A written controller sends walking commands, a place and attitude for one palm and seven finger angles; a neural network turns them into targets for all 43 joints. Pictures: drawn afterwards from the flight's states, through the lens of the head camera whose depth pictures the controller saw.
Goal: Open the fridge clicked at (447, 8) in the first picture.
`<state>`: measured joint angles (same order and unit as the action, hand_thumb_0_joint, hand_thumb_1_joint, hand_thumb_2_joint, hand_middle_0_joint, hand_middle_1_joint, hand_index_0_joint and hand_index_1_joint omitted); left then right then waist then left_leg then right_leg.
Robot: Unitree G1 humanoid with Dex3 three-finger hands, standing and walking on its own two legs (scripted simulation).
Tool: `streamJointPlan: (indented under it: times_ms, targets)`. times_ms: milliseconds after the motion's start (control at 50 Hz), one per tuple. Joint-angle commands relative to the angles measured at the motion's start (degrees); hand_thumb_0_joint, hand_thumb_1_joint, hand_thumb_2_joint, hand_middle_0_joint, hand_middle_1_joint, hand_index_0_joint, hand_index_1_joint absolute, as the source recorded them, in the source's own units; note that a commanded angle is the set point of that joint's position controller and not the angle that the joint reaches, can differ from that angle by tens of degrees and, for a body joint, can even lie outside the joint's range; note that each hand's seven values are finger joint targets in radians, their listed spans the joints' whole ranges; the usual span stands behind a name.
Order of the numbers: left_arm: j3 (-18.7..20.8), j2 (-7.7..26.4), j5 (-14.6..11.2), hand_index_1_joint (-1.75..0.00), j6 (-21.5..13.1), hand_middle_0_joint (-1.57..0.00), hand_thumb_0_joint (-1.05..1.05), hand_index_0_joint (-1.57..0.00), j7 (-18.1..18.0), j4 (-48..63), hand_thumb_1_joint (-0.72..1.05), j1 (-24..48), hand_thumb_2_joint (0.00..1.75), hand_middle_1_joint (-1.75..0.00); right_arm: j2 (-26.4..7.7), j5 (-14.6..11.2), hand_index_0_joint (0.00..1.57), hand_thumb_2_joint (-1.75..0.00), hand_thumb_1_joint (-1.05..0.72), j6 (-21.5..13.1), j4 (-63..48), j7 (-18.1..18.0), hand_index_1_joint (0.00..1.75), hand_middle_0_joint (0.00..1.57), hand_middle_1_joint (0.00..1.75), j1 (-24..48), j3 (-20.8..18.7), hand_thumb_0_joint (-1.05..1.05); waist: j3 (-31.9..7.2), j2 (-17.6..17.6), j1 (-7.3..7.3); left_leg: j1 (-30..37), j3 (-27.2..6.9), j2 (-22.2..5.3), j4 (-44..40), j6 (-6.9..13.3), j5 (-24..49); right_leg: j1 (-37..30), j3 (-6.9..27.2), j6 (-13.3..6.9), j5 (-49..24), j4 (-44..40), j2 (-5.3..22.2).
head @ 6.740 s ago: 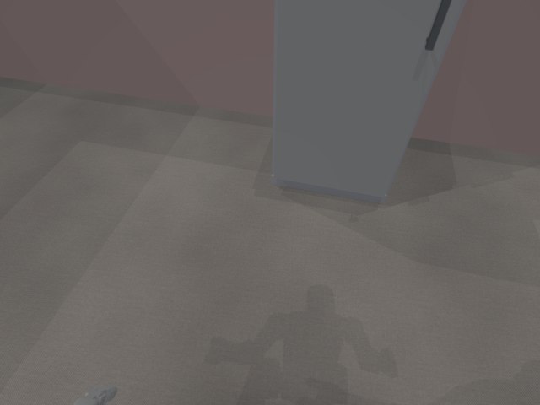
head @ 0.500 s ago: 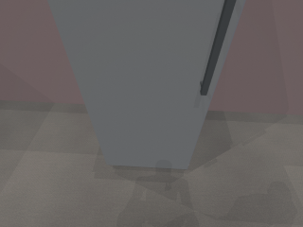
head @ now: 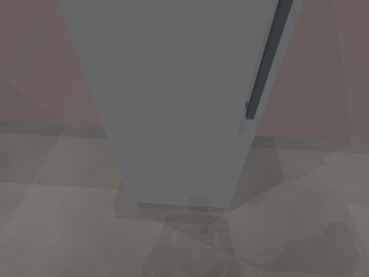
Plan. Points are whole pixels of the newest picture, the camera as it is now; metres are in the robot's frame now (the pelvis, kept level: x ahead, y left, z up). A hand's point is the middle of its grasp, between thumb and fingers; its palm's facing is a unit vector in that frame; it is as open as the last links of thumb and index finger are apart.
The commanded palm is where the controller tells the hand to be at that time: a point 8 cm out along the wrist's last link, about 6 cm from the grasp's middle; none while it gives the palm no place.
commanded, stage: look again from close up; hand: right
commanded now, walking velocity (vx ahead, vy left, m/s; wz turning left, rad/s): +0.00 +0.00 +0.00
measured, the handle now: (264, 58) +0.57 -0.15 +0.21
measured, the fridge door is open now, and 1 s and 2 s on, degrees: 0 0 0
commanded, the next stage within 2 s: shuffle to correct the standing spot in 0.56 s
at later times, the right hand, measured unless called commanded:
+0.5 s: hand out of the picture +0.01 -0.17 -0.17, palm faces +0.02 +0.98 -0.21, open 7.4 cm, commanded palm none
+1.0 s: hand out of the picture +0.03 -0.16 -0.18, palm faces +0.05 +0.99 -0.16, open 7.4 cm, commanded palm none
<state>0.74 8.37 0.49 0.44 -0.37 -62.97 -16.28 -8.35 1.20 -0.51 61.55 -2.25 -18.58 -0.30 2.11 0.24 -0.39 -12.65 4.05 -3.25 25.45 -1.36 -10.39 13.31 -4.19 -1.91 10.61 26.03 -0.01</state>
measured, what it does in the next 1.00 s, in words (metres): shifts its weight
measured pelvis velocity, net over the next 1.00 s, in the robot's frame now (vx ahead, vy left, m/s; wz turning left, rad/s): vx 0.07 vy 0.00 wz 0.01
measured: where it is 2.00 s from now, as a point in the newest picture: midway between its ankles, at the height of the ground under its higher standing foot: outside the picture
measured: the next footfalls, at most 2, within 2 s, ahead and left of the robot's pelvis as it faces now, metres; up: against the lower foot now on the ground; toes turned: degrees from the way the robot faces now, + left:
none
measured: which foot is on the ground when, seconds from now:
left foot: down 0.00-1.00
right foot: down 0.00-1.00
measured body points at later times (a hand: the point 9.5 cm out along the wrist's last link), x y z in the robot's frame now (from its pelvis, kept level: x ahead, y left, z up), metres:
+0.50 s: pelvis +0.01 +0.00 +0.00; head +0.02 +0.00 +0.45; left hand +0.01 +0.23 -0.16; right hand +0.01 -0.23 -0.16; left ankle +0.04 +0.14 -0.74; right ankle +0.04 -0.10 -0.74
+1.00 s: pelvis +0.07 +0.00 -0.01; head +0.06 +0.00 +0.44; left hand +0.04 +0.22 -0.16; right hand +0.03 -0.22 -0.17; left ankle +0.04 +0.14 -0.74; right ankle +0.04 -0.10 -0.74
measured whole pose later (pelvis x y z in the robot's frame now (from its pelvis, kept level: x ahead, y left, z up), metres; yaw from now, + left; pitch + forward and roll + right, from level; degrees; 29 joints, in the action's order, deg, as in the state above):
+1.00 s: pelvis +0.07 +0.00 -0.01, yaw +1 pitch -1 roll +0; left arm 0.1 7.9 0.9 -0.2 -0.6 -64.4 -19.8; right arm -8.1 1.2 -0.4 63.3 -0.9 -21.6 -1.3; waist 0.1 -0.4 0.0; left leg -10.5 3.6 -2.8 30.4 -1.1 -18.8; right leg 11.3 -4.4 -1.5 19.5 31.7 0.7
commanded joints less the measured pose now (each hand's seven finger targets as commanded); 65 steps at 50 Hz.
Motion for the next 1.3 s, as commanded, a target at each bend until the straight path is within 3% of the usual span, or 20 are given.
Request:
streamJointPlan:
  times_ms: [0, 420, 640, 680, 740, 800, 860, 940, 980, 1000, 1060, 1080, 1140, 1180, 1240, 1280]
  targets:
    - [1.1, 6.4, 0.1, -0.3, -0.9, -0.2, 0.0, -0.2, -0.5, 1.9, 0.9, -3.1, 0.9, -0.3, -5.7, 0.1, 0.2, -0.9, -0.9, -0.6, -1.6, -0.3, 0.3, 0.2, 0.3, -3.5, -0.9, 0.0, 3.3, -0.3, 0.19, -1.2, -5.0, -3.5, -6.1, 1.9, -5.7, 3.7, 7.4, 1.0, 8.2, -8.9, 5.9]
    - [0.9, 8.0, 0.1, -0.3, -1.2, -0.2, 0.0, -0.2, -0.6, 1.1, 0.9, -1.6, 0.9, -0.3, -7.4, 0.0, 0.2, -0.9, -0.9, -0.8, -1.0, 0.0, 0.3, 0.2, 0.3, -1.7, -1.1, 0.0, 2.3, 0.2, 0.29, -0.2, -5.2, -3.8, -6.8, 2.1, -5.0, 1.7, 7.1, 1.0, 5.8, -9.0, 6.0]
    - [0.8, 8.9, 0.0, -0.3, -1.4, -0.2, 0.0, -0.2, -0.6, 0.8, 0.9, -0.5, 0.9, -0.3, -8.6, -0.1, 0.2, -0.9, -0.9, -1.0, -0.9, 0.0, 0.3, 0.2, 0.3, -0.4, -1.0, 0.0, 0.8, -0.3, 0.41, 1.7, -5.1, -3.9, -6.6, 2.1, -0.8, -0.3, 6.7, 1.0, -0.2, -8.0, 6.4]
    - [0.1, 6.8, 0.2, -0.3, -1.3, -0.2, 0.0, -0.2, -0.6, -0.1, 0.9, -1.5, 0.9, -0.3, -6.4, -0.2, 0.2, -0.9, -0.9, -0.8, 0.0, 0.0, 0.3, 0.2, 0.3, -1.4, -0.5, 0.0, -0.4, -0.3, 0.24, 2.1, -5.0, -4.0, -7.0, 1.7, -5.0, -1.2, 6.1, 1.3, 4.4, -8.4, 6.1]
    - [0.2, 6.5, 0.5, -0.3, -0.5, -0.2, 0.0, -0.2, -0.5, -0.3, 0.9, -2.7, 0.9, -0.3, -6.7, 0.2, 0.2, -0.9, -0.9, -0.2, 0.2, 0.3, 0.3, 0.2, 0.3, -2.6, -0.8, 0.0, 3.5, -1.6, 0.52, -1.1, -5.9, -3.6, -7.4, 2.2, -15.9, 1.8, 5.8, 1.1, 15.2, -7.8, 5.2]
    - [0.3, 6.1, 0.8, -0.3, -0.4, -0.2, 0.0, -0.2, -0.5, 0.2, 0.9, -3.3, 0.9, -0.3, -6.8, 0.2, 0.2, -0.9, -0.9, 0.0, -0.1, 0.7, 0.3, 0.2, 0.3, -3.5, -1.4, 0.0, 6.5, -2.2, 0.57, -3.2, -7.4, -4.1, -7.7, 3.1, -21.0, 4.5, 5.0, 0.7, 17.7, -5.9, 4.5]
    - [0.3, 5.5, 0.7, -0.3, -0.9, -0.2, 0.0, -0.2, -0.5, 0.6, 0.9, -4.4, 0.9, -0.3, -6.6, 0.1, 0.2, -0.9, -0.9, -0.2, -0.3, 0.9, 0.3, 0.2, 0.3, -4.7, -1.9, 0.0, 7.0, -1.8, 0.56, -3.1, -7.6, -4.5, -6.3, 4.2, -20.3, 5.0, 4.3, 0.4, 16.1, -3.4, 4.3]
    - [0.4, 5.2, 0.3, -0.3, -1.8, -0.2, 0.0, -0.2, -0.8, 0.7, 0.9, -6.3, 0.9, -0.3, -5.7, 0.0, 0.2, -0.9, -0.9, -0.6, -0.1, 1.1, 0.3, 0.2, 0.3, -6.2, -2.1, 0.0, 6.6, -0.2, 0.55, -2.1, -5.9, -3.7, -2.5, 4.7, -14.3, 4.0, 5.0, -0.6, 11.4, -1.6, 5.2]
    - [0.5, 5.3, 0.2, -0.3, -2.4, -0.2, 0.0, -0.2, -1.0, 0.4, 0.9, -7.7, 0.9, -0.3, -4.8, 0.1, 0.2, -0.9, -0.9, -0.9, 0.2, 1.1, 0.3, 0.2, 0.3, -7.0, -2.3, 0.0, 4.9, 0.5, 0.36, -0.7, -4.1, -3.1, 1.0, 4.5, -8.3, 2.5, 5.3, -1.2, 4.8, -0.5, 6.1]
    - [0.4, 5.4, 0.1, -0.3, -2.6, -0.2, 0.0, -0.2, -1.2, 0.1, 0.9, -8.1, 0.9, -0.3, -4.2, 0.1, 0.2, -0.9, -0.9, -1.0, 0.3, 1.0, 0.3, 0.2, 0.3, -7.3, -2.1, 0.0, 4.0, 1.9, 0.39, -0.4, -2.9, -2.7, 2.9, 4.1, -3.9, 1.1, 5.7, -1.4, -0.3, -0.3, 6.7]
    - [0.1, 5.2, -0.1, -0.3, -2.6, -0.2, 0.0, -0.2, -2.3, -1.2, 0.9, -9.6, 0.9, -0.3, -2.7, 0.0, 0.2, -0.9, -0.9, -0.8, 0.9, -0.2, 0.3, 0.2, 0.3, -7.9, -1.5, 0.0, 0.9, 3.8, 0.36, 1.9, -0.7, -2.3, 6.3, 2.4, 14.4, -5.2, 4.8, -0.9, -34.5, 2.7, 7.6]
    - [0.1, 5.1, -0.3, -0.3, -2.4, -0.2, 0.0, -0.2, -2.7, -1.2, 0.9, -9.2, 0.9, -0.3, -2.8, -0.3, 0.2, -0.9, -0.9, -0.7, 1.2, -0.6, 0.3, 0.2, 0.3, -8.6, -1.4, 0.0, 0.9, 2.8, 0.72, 3.2, -1.3, -2.9, 5.0, 1.9, 20.1, -5.9, 4.3, -0.3, -40.9, 3.7, 7.2]
    - [1.0, 5.5, -0.7, -0.3, -1.6, -0.2, 0.0, -0.2, -3.2, 0.1, 0.9, -8.3, 0.9, -0.3, -5.4, -0.5, 0.2, -0.9, -0.9, -0.5, 0.4, -1.4, 0.3, 0.2, 0.3, -8.1, -1.9, 0.0, 0.2, -0.2, 0.49, 6.1, -1.9, -4.1, 5.8, 1.6, 34.5, -5.4, 3.0, 0.9, -42.1, 3.8, 6.0]
    - [1.7, 5.5, -0.5, -0.3, -1.2, -0.2, 0.0, -0.2, -3.2, 0.8, 0.9, -8.4, 0.9, -0.3, -5.2, -0.4, 0.2, -0.9, -0.9, 0.0, -0.9, -1.6, 0.3, 0.2, 0.3, -7.2, -2.4, 0.0, -1.3, 0.4, 0.1, 4.8, -1.9, -4.3, 7.3, 1.5, 32.8, -7.1, 2.8, 0.8, -42.2, 3.6, 6.4]
    - [2.8, 6.2, -0.2, -0.3, -0.8, -0.2, 0.0, -0.2, -3.1, 1.7, 0.9, -7.6, 0.9, -0.3, -4.3, -0.2, 0.2, -0.9, -0.9, 0.4, -2.9, -1.5, 0.3, 0.2, 0.3, -4.6, -2.6, 0.0, -2.9, 1.1, -0.24, 1.2, -1.6, -2.6, 8.2, 1.2, 22.7, -10.7, 3.9, -0.4, -43.6, 2.7, 8.3]
    - [3.1, 6.9, 0.0, -0.3, -0.8, -0.2, 0.0, -0.2, -3.0, 1.8, 0.9, -7.4, 0.9, -0.3, -3.7, -0.1, 0.2, -0.9, -0.9, 0.7, -4.6, -1.2, 0.3, 0.2, 0.3, -2.1, -2.8, 0.0, -1.3, 3.5, -0.83, -3.5, -1.1, -0.7, 10.1, 0.6, 7.7, -13.2, 6.2, -2.1, -46.3, 0.6, 10.5]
